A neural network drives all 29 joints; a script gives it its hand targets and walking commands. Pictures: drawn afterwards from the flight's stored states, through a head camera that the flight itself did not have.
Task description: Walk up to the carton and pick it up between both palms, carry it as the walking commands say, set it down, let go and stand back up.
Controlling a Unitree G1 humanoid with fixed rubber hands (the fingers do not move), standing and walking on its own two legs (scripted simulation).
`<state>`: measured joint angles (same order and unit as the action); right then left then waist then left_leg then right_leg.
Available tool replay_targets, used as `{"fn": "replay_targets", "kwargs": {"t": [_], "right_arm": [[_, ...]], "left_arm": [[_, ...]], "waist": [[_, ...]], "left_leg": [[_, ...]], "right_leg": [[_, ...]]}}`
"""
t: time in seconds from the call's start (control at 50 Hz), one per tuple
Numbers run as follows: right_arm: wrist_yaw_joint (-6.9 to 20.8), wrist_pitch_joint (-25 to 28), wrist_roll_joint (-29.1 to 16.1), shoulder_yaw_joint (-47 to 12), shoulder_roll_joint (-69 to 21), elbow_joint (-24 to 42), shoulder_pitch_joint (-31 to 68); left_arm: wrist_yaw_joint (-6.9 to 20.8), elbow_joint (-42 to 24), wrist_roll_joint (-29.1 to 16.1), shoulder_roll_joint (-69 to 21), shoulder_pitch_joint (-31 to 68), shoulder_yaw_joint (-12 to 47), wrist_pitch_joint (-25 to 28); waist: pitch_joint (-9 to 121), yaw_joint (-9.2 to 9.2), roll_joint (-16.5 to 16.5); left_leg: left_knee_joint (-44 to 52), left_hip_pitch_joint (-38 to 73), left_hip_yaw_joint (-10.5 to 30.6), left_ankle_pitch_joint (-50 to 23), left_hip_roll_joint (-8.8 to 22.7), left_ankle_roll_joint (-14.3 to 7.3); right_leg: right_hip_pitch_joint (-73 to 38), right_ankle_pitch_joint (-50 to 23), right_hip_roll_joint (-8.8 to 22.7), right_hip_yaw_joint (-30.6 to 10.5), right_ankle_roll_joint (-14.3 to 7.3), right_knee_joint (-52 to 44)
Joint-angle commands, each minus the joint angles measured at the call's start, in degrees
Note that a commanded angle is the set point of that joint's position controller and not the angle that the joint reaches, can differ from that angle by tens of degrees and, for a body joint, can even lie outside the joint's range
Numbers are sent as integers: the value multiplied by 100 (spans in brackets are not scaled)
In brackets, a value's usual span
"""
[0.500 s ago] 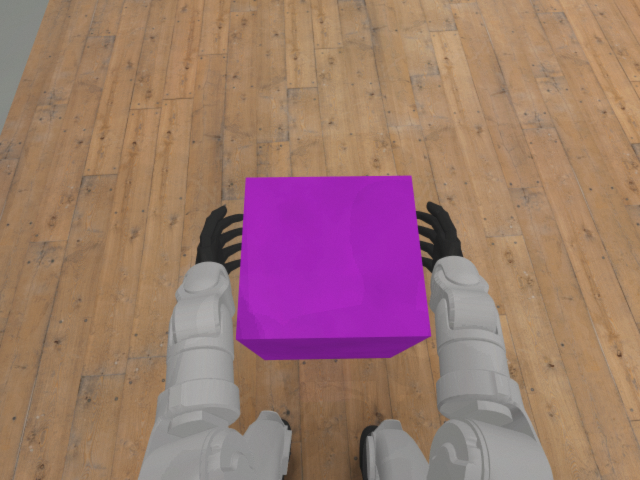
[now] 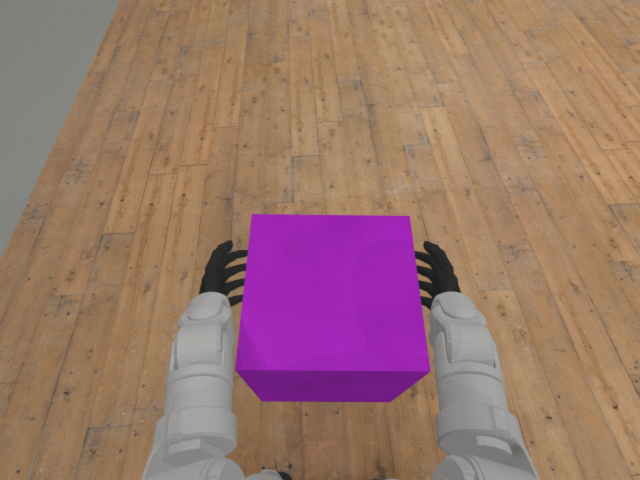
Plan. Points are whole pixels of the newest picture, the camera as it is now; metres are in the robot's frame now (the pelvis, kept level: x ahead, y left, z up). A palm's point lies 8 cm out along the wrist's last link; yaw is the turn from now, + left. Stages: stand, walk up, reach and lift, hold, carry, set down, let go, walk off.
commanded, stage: reach and lift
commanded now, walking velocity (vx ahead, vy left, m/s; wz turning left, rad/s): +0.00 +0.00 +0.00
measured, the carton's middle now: (328, 318) +0.34 +0.02 -0.08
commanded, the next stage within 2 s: hold in 1.94 s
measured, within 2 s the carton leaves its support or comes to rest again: neither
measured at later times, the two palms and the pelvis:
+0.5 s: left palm (203, 292) +0.31 +0.17 +0.06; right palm (462, 293) +0.33 -0.13 +0.05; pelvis +0.01 +0.00 +0.02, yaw +0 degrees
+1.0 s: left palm (205, 289) +0.31 +0.16 +0.07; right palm (473, 299) +0.32 -0.14 +0.07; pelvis +0.01 +0.00 +0.02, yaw +1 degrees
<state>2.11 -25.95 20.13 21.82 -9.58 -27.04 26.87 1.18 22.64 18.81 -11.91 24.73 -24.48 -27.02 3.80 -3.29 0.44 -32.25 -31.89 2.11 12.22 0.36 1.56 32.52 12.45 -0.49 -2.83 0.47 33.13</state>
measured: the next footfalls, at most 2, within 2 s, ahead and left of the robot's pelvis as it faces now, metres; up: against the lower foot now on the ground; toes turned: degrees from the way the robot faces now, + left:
none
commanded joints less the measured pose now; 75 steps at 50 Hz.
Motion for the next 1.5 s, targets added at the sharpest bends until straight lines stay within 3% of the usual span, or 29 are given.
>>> {"fn": "replay_targets", "kwargs": {"t": [0.0,0.2,0.44,0.68,0.86,1.48], "right_arm": [[1429,44,-1042,-3113,-5171,-353,2701],[1371,-276,-1119,-3095,-5146,-214,2608],[1339,-738,-1429,-3404,-5148,397,2543],[1304,-1223,-1616,-3570,-5049,753,2363],[1274,-1276,-1660,-3551,-4963,985,2392],[1211,-1459,-1855,-3905,-4934,1595,1726]], "left_arm": [[1354,510,-1045,-5368,2640,3229,-42],[1263,437,-1057,-5370,2473,3221,-371],[1226,-116,-1276,-5296,2346,3567,-865],[1202,-466,-1443,-5085,2191,3720,-1352],[1170,-602,-1517,-5135,2250,3840,-1376],[1138,-973,-1670,-5097,1667,4161,-1385]], "waist": [[2617,-27,-107],[1752,-27,-101],[1166,-13,-39],[563,48,-4],[732,222,40],[807,366,-33]], "left_leg": [[383,1762,-50,-1361,-619,-41],[877,2454,-30,-1180,-592,-81],[1261,3119,30,-1070,-575,-112],[1604,3243,31,-767,-584,-86],[1514,3185,87,-885,-558,-54],[1464,3193,154,-1194,-570,-91]], "right_leg": [[-1579,-1116,-558,29,-96,-496],[-2144,-852,-526,7,-103,-1044],[-2725,-676,-501,-17,-128,-1483],[-3058,-481,-486,-43,-128,-1799],[-3170,-716,-502,-23,-134,-1680],[-3283,-1151,-488,-33,-54,-1621]]}}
